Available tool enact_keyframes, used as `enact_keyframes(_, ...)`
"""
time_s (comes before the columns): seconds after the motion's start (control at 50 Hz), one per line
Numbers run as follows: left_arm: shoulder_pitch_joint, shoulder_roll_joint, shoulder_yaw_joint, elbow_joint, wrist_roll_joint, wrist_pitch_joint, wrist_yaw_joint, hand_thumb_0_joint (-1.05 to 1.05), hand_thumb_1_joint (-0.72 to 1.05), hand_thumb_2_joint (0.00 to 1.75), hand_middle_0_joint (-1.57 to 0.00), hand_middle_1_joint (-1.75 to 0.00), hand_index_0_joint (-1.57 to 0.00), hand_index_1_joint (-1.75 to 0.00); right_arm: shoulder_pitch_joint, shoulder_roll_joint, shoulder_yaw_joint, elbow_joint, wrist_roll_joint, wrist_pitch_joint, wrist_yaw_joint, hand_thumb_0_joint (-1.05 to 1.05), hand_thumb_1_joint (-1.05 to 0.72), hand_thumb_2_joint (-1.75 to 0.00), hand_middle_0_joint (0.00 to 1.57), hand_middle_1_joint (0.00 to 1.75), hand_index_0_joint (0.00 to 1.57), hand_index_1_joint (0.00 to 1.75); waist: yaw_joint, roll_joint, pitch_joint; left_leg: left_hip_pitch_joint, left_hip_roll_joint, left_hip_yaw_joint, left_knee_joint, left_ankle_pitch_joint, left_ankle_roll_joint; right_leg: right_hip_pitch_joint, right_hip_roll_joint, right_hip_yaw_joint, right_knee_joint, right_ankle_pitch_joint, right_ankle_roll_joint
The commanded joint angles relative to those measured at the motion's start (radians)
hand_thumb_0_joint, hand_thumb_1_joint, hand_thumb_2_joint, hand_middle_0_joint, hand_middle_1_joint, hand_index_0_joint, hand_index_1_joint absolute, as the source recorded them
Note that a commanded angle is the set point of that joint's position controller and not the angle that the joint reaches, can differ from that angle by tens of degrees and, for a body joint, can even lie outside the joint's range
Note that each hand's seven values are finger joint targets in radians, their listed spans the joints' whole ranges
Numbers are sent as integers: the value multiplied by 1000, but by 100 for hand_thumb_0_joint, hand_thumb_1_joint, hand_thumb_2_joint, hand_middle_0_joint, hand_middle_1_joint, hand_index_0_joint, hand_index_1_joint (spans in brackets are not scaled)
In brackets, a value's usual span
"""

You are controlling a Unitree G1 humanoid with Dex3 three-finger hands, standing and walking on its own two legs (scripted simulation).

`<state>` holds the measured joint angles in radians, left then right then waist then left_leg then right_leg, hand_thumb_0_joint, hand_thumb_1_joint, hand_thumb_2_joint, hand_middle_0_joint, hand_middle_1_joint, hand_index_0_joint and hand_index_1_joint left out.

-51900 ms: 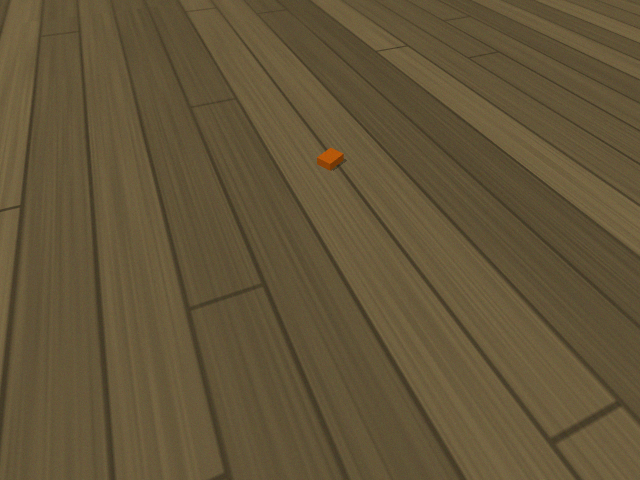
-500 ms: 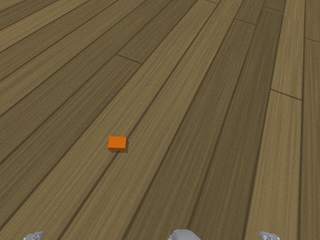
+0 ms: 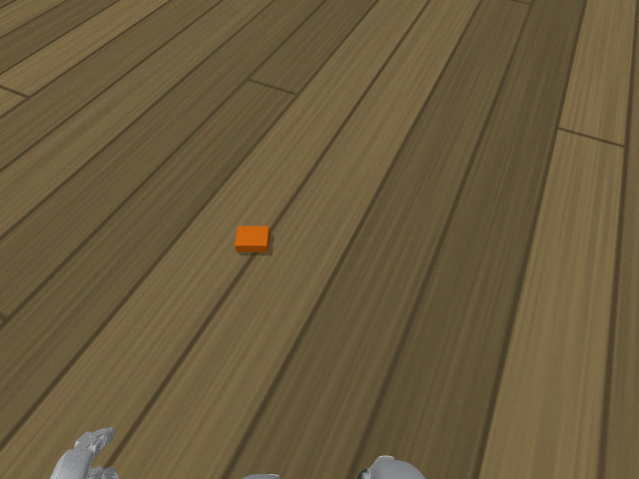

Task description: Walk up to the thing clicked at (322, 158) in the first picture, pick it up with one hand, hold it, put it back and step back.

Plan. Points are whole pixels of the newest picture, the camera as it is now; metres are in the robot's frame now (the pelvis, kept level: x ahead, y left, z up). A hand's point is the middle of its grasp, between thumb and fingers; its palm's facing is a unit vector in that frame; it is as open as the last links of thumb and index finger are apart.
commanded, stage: step back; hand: left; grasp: from above
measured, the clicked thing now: (252, 239) +0.94 +0.26 -0.73
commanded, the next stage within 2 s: stand in 1.54 s
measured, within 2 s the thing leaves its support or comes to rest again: neither
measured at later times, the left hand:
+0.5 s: hand out of the picture -0.11 +0.23 -0.14, palm faces -0.06 -0.91 -0.42, open 7.4 cm
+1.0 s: hand out of the picture -0.12 +0.23 -0.13, palm faces +0.02 -0.92 -0.39, open 7.4 cm
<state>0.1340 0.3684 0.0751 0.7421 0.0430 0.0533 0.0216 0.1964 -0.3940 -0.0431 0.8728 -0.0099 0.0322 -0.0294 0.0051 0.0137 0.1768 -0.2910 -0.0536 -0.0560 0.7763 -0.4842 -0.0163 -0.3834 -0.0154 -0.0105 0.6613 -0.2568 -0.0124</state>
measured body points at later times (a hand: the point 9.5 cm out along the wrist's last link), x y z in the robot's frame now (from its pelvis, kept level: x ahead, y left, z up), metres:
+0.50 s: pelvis -0.17 -0.04 +0.00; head -0.14 -0.06 +0.45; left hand -0.11 +0.28 -0.11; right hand -0.06 -0.36 -0.12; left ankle -0.07 +0.10 -0.69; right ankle -0.20 -0.15 -0.72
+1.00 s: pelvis -0.19 -0.04 +0.01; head -0.18 -0.04 +0.46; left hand -0.12 +0.28 -0.10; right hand -0.13 -0.36 -0.11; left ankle -0.20 +0.10 -0.72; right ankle -0.14 -0.16 -0.71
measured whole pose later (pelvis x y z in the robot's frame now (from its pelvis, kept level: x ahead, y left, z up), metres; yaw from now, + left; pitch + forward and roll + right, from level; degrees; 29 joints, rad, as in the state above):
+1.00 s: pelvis -0.19 -0.04 +0.01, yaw +0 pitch -3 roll +1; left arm 0.22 0.40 0.08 0.96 0.03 -0.01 -0.02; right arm 0.25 -0.37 -0.05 0.96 -0.03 -0.01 0.03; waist 0.00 -0.02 0.07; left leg -0.18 0.00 -0.04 0.56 -0.32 -0.01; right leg -0.32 -0.03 -0.02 0.67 -0.38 -0.02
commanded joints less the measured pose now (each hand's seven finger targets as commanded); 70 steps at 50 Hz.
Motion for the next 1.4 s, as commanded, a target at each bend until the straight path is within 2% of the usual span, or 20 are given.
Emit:
enact_keyframes(0.0,5,215,52,-83,-21,7,6,0,90,90,-20,-30,-20,-30,84,-172,-70,-56,-23,-36,-10,0,-90,-90,20,30,20,30,2,-141,-290,117,52,4,-404,371,46,194,-154,191,35,367,-101)
enact_keyframes(0.04,-20,182,43,-97,-34,6,9,0,90,90,-20,-30,-20,-30,5,-349,-99,-86,-33,-29,-1,0,-90,-90,20,30,20,30,-2,215,-242,107,413,-421,-432,590,247,-97,91,54,322,-337,-14)
enact_keyframes(0.06,-50,223,60,-86,-20,8,20,0,90,90,-20,-30,-20,-30,-30,-390,-108,-104,-33,-33,-4,0,-90,-90,20,30,20,30,-43,242,-208,-75,513,-540,-471,535,350,-22,74,175,515,-424,-2)
enact_keyframes(0.14,69,213,64,-3,-35,14,2,0,90,90,-20,-30,-20,-30,-144,-220,-63,-123,-35,-36,-13,0,-90,-90,20,30,20,30,60,78,-155,-36,292,-148,-387,602,227,-69,123,209,665,-231,-5)
enact_keyframes(0.28,60,186,37,15,-26,-35,1,0,90,90,-20,-30,-20,-30,-44,-217,-70,-99,-27,-14,6,0,-90,-90,20,30,20,30,-33,200,-260,263,279,-122,-309,520,253,-25,25,80,115,-251,51)
enact_keyframes(0.36,196,190,43,137,-17,-56,-1,0,90,90,-20,-30,-20,-30,-96,-260,-78,-96,-18,18,19,0,-90,-90,20,30,20,30,17,198,-297,90,240,-83,-239,307,187,243,47,-23,-297,-60,0)
enact_keyframes(0.38,207,222,55,159,-4,-61,-1,0,90,90,-20,-30,-20,-30,-97,-218,-67,-99,-15,21,22,0,-90,-90,20,30,20,30,23,99,-265,-53,187,-54,-152,199,137,297,17,64,-286,-55,-22)
enact_keyframes(0.42,100,399,95,95,13,-57,2,0,90,90,-20,-30,-20,-30,-161,-157,-53,-142,-10,14,11,0,-90,-90,20,30,20,30,68,-232,-150,-242,-8,-83,138,-88,14,19,-373,558,-442,-419,-223)
enact_keyframes(0.44,6,424,96,61,13,-56,4,0,90,90,-20,-30,-20,-30,-145,-216,-79,-116,-14,15,4,0,-90,-90,20,30,20,30,59,-263,-56,-160,50,-122,278,-80,-6,-183,-443,649,-494,-516,-277)
enact_keyframes(0.52,-32,249,61,76,2,-79,5,0,90,90,-20,-30,-20,-30,-39,-171,-57,-36,-5,-4,20,0,-90,-90,20,30,20,30,-12,-128,-72,-188,-24,-91,294,90,3,44,-161,187,-302,-48,-132)
enact_keyframes(0.62,122,276,77,110,9,-89,-7,0,90,90,-20,-30,-20,-30,-83,-162,-47,-37,-23,-37,32,0,-90,-90,20,30,20,30,91,-244,-134,-256,33,-11,-28,-9,-20,348,-201,255,-293,-186,-157)
enact_keyframes(0.7,53,268,57,85,-9,-66,-17,0,90,90,-20,-30,-20,-30,31,-156,-64,27,-29,-69,32,0,-90,-90,20,30,20,30,10,-175,-183,101,7,85,-453,154,16,201,-192,158,-133,17,-133)
enact_keyframes(0.74,82,152,22,70,-18,-68,-18,0,90,90,-20,-30,-20,-30,101,-238,-94,44,-44,-81,22,0,-90,-90,20,30,20,30,-7,125,-241,322,222,-289,-490,162,96,-56,-55,25,192,-35,-39)
enact_keyframes(0.76,6,185,34,67,-23,-68,-16,0,90,90,-20,-30,-20,-30,89,-338,-107,35,-40,-79,24,0,-90,-90,20,30,20,30,-32,171,-173,242,377,-541,-534,-65,227,-203,15,-18,251,-309,-19)
enact_keyframes(0.78,-43,263,54,75,-13,-71,-14,0,90,90,-20,-30,-20,-30,81,-355,-115,38,-25,-77,29,0,-90,-90,20,30,20,30,-50,135,-90,79,423,-561,-567,-181,300,-144,-43,70,312,-345,-25)
enact_keyframes(0.98,146,193,52,203,-19,-108,-17,0,90,90,-20,-30,-20,-30,-64,-162,-47,-3,-12,-45,37,0,-90,-90,20,30,20,30,59,108,-147,-156,163,-75,-256,89,116,342,38,-55,-190,24,1)
enact_keyframes(1.02,186,296,75,201,6,-121,0,0,90,90,-20,-30,-20,-30,-34,-72,-18,-24,-1,-41,26,0,-90,-90,20,30,20,30,73,-171,-179,-294,-10,-37,49,-27,44,379,-234,387,-374,-123,-72)
enact_keyframes(1.06,7,350,76,146,5,-118,-2,0,90,90,-20,-30,-20,-30,31,-175,-54,29,-9,-27,12,0,-90,-90,20,30,20,30,21,-112,-114,-136,55,-95,175,-120,25,64,-408,570,-457,-437,-223)
enact_keyframes(1.3,-23,258,39,170,-31,-110,5,0,90,90,-20,-30,-20,-30,39,-140,-47,101,-23,-45,26,0,-90,-90,20,30,20,30,-14,-168,-206,78,46,79,-308,251,21,159,-213,88,-111,445,-106)
enact_keyframes(1.38,-30,198,17,185,-54,-84,7,0,90,90,-20,-30,-20,-30,-96,-268,-61,75,-15,-51,22,0,-90,-90,20,30,20,30,11,127,-219,-16,330,-265,-395,341,216,143,0,-28,54,-211,-3)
